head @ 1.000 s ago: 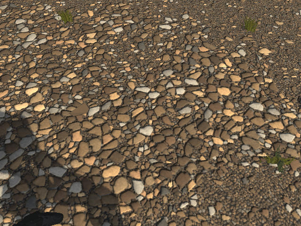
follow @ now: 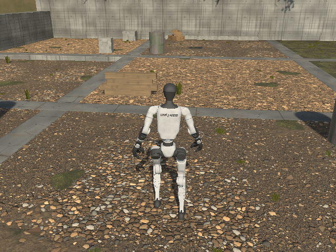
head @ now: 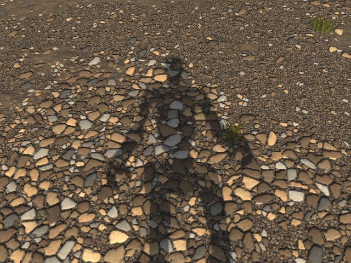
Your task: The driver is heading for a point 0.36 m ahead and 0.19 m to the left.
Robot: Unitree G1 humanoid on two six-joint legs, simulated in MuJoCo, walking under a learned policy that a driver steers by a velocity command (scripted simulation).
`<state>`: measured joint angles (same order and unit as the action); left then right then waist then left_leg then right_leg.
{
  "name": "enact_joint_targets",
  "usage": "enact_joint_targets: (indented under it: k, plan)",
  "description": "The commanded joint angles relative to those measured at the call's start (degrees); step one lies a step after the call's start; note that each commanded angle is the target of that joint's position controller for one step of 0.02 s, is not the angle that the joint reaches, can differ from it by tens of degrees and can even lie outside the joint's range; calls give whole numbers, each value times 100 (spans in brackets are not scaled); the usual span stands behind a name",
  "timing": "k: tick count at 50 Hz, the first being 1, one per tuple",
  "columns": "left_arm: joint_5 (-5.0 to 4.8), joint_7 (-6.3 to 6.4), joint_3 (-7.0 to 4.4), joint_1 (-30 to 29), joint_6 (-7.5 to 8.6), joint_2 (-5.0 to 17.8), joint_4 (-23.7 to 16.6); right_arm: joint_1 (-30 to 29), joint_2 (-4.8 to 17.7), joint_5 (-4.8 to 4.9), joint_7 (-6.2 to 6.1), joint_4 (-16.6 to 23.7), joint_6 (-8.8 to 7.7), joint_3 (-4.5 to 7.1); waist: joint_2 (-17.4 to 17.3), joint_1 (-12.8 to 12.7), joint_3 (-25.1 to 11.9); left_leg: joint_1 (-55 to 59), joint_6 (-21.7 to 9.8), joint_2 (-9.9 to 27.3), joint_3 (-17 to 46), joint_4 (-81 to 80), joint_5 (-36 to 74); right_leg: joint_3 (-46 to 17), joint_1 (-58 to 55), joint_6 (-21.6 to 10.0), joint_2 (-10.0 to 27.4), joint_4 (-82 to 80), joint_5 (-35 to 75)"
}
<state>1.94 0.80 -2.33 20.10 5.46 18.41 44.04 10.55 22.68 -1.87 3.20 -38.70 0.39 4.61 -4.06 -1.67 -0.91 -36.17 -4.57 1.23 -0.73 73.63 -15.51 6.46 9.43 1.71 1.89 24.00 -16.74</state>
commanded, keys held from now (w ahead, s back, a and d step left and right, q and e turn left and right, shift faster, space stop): w+q+shift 0.22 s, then shift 0.78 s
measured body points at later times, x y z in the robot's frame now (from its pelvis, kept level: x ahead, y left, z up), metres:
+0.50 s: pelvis +0.41 +0.03 +0.00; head +0.46 +0.05 +0.44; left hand +0.50 +0.34 -0.08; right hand +0.58 -0.20 -0.13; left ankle +0.36 +0.05 -0.74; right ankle +0.61 -0.08 -0.67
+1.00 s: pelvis +0.59 +0.05 -0.01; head +0.60 +0.07 +0.44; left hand +0.62 +0.33 -0.13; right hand +0.80 -0.14 -0.13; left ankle +0.54 +0.19 -0.74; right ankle +0.72 +0.01 -0.74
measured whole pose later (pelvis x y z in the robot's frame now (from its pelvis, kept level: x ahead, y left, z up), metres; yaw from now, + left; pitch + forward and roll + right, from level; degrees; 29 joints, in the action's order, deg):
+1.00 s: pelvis +0.59 +0.05 -0.01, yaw +26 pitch +0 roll -1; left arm 0.8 0.3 -1.5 8.4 0.2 11.8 44.1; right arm 11.8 13.4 -1.3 -1.9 -47.0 2.6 2.4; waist 0.1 -0.1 1.7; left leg -18.2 0.8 2.0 3.0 35.3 -17.0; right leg 1.5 22.6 -2.4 -2.9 29.3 -7.2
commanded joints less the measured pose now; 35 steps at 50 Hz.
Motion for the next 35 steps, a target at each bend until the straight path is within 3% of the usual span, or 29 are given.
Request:
enact_joint_targets:
  k: [1, 3, 5, 6, 8, 9, 10, 11, 12, 13, 14, 15, 16, 17, 18, 19, 20, 21, 22, 24, 26, 28, 29, 31, 32, 33, 34, 35]
  plan:
    - [-62, -69, -22, 13, 192, 217, -81, -564, -280, -30, 136, 793, 40, -208, 1003, 187, 296, -1097, 56, 409, 229, -295, 637, -690, -518, -480, 1283, -1400, 1761]
    - [-36, -63, -46, -129, 235, 327, -15, -861, -225, -5, 185, 940, 48, -248, 932, 287, 520, -897, 25, 387, 34, -1036, 1198, -67, -350, -421, 1120, -1629, 2124]
    - [-27, -54, -79, 26, 237, 474, 103, -1272, -237, -1, 259, 1035, 41, -308, 727, 212, 787, -477, -127, 265, -424, -2040, 1514, 455, -355, -334, 982, -1813, 2676]
    - [-28, -42, -88, 137, 226, 520, 172, -1429, -248, 7, 281, 1030, 30, -327, 615, 170, 881, -188, -249, 93, -724, -2466, 1532, 726, -451, -236, 888, -1749, 3549]
    - [-24, 18, -151, 467, 165, 811, 213, -1339, -179, 12, 258, 937, 4, -314, 772, 252, 598, 504, -473, -392, -1179, -2861, 1295, 923, -995, -117, 933, -1026, 6448]
    - [-20, 79, -200, 501, 96, 1004, 192, -1013, -81, 7, 226, 849, -8, -277, 959, 497, 331, 915, -579, -562, -1200, -2959, 1042, 910, -1213, -86, 1073, -423, 7439]
    - [9, 125, -252, 383, -8, 1167, 142, -309, 93, 11, 180, 650, -29, -194, 1048, 915, -71, 1695, -706, -720, -1132, -2974, 780, 855, -1188, -109, 1213, 579, 8010]
    - [31, 144, -292, 108, -102, 1282, 19, 832, 313, 21, 108, 309, -57, -62, 1117, 1450, -559, 2915, -904, -811, -876, -3069, 552, 712, -767, -206, 1343, 1964, 8070]
    - [22, 92, -272, 4, -140, 1153, -53, 1776, 484, -16, -39, -101, -112, 81, 643, 1729, -838, 4439, -1083, -724, -288, -3825, 842, 714, 324, -209, 1036, 3905, 5900]
    - [77, -13, -129, 74, -106, 433, -236, 1303, 918, 91, -197, -118, -63, 222, -831, 1029, -527, 5241, -1175, 337, 1253, -3915, 2237, 638, 2176, -52, -144, 6180, -834]
    - [-152, 29, -74, 533, -73, 517, -816, 1122, 1455, -86, -220, 279, -1, 342, -877, 730, -2017, 6748, -2462, 1757, 3998, -4488, 3264, -567, 3660, 94, -395, 7767, -1408]
    - [-95, 53, -34, -106, 24, 683, -827, 1150, 1062, 33, -314, 347, -1, 303, 450, 946, -1865, 6225, -2250, 1709, 3984, -5065, 3191, -1028, 3876, 56, -53, 7358, -659]
    - [-149, 58, 10, -83, 47, 578, -786, 883, 786, 67, -386, 185, -45, 214, 700, 540, -824, 4959, -2055, 1630, 3332, -5231, 3708, -927, 3656, 48, 181, 6758, -412]
    - [-52, 63, 30, -142, 2, 499, -722, 614, 478, 91, -402, 89, -106, 109, 1030, 201, -190, 3853, -1808, 1343, 2776, -5338, 3989, -888, 3262, 56, 387, 6149, -475]
    - [-348, 148, -187, -189, 112, 882, -721, 19, 171, 306, -260, 526, -387, 35, 1293, 162, -297, 3248, -1784, 1260, 2887, -5487, 3716, -1273, 2915, 150, 343, 6090, -720]
    - [-375, 174, -223, -96, 57, 872, -688, -192, 219, 281, -205, 449, -505, 13, 1185, -127, -162, 2706, -1674, 1173, 2505, -5550, 3892, -1282, 2626, 207, 530, 5687, -662]
    - [-319, 185, -213, -121, 6, 708, -706, -249, 132, 307, -201, 337, -559, -1, 967, -213, 10, 2241, -1576, 1003, 2123, -5603, 4034, -1191, 2502, 253, 608, 5114, -625]
    - [-235, 183, -161, -345, 12, 488, -796, -242, 59, 354, -244, 237, -578, -17, 897, -193, 191, 1810, -1405, 747, 1704, -5640, 4327, -1039, 2373, 267, 603, 4336, -550]
    - [-157, 178, -92, -651, 40, 227, -919, -180, 81, 331, -307, 140, -567, -9, 767, -112, 270, 1520, -1247, 424, 1287, -5589, 4863, -794, 2219, 276, 430, 3647, -172]
    - [-81, 65, 39, -1013, 105, -183, -929, 41, 81, 295, -458, -9, -438, 21, 468, 154, -48, 1466, -866, -175, 544, -5381, 4697, -453, 1584, 225, 34, 2142, 1408]
    - [-124, -86, 18, -1383, 158, -151, -928, 616, 44, 333, -531, -249, -326, 21, 300, 513, -347, 1994, -602, -152, 574, -5251, 3983, -399, 1278, 175, -314, 1173, 2820]
    - [-160, -182, -34, -1748, 166, -1, -1066, 823, -6, 325, -547, -387, -251, 11, 0, 627, -269, 2390, -480, 79, 892, -5089, 3485, -527, 1289, 28, -374, 625, 2986]
    - [-134, -212, -95, -1774, 182, 135, -1091, 822, -44, 294, -546, -411, -232, 5, -88, 567, -246, 2620, -426, 177, 1056, -4877, 3394, -596, 1280, -83, -386, 448, 2870]
    - [-41, -238, -231, -1081, 230, 337, -868, 457, -49, 237, -516, -323, -223, 15, -167, 36, -473, 2921, -220, 157, 1099, -3933, 3880, -554, 645, -357, -430, 24, 3148]
    - [16, -221, -288, -551, 261, 517, -723, 334, -137, 187, -484, -213, -237, -1, 71, -209, -801, 2693, 9, -153, 929, -2970, 3314, -785, -198, -526, -50, 102, 4828]
    - [203, -183, -250, -241, 245, 710, -781, 1061, -418, 148, -441, -240, -285, -96, 1334, -97, -1684, 1301, 492, -704, 927, -752, -210, -2387, -2073, -1651, 1605, 762, 7667]
    - [136, -202, -155, 25, 170, 305, -617, 1816, -361, 299, -348, -497, -268, -155, 1821, -47, -2808, 715, 641, -926, 1485, 173, -2663, -3819, -2942, -2461, 2451, 738, 7456]
    - [-35, -203, -173, -267, 70, 310, -751, 1498, 123, 368, -317, -526, -175, -44, 1079, -182, -2582, 504, 710, -628, 1646, 586, -2442, -3776, -2514, -2301, 2240, 490, 5771]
